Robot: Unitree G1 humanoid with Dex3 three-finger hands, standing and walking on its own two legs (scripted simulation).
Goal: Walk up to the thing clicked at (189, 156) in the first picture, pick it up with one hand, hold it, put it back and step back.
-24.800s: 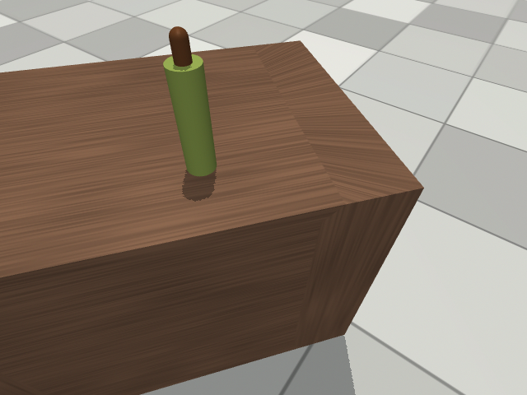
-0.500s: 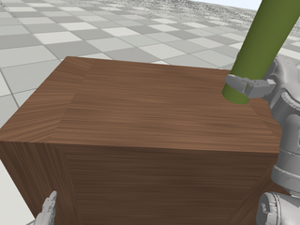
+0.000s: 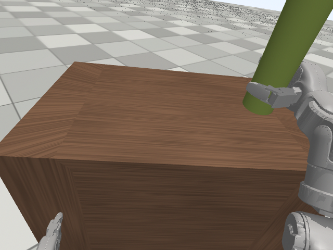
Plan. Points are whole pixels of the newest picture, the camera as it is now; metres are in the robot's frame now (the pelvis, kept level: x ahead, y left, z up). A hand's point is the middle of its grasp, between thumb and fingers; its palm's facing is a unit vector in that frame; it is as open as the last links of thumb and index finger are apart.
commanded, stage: hold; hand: right
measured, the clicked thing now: (290, 40) +0.32 -0.16 +0.41
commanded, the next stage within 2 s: crouch in 0.56 s
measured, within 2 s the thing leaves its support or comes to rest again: neither
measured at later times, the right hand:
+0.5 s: hand (266, 82) +0.34 -0.17 +0.32, palm faces +0.14 +0.99 +0.00, open 9.4 cm
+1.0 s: hand (259, 92) +0.38 -0.18 +0.29, palm faces +0.19 +0.98 +0.03, open 9.4 cm
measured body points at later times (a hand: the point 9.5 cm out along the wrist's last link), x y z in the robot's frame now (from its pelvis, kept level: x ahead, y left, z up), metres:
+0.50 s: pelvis +0.00 +0.00 +0.00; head -0.06 +0.04 +0.44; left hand +0.18 +0.26 -0.06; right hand +0.33 -0.22 +0.33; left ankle +0.03 +0.13 -0.74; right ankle +0.02 -0.13 -0.74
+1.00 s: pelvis +0.00 +0.00 +0.00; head -0.05 +0.03 +0.45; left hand +0.17 +0.26 -0.06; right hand +0.36 -0.23 +0.29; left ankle +0.03 +0.13 -0.74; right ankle +0.02 -0.13 -0.74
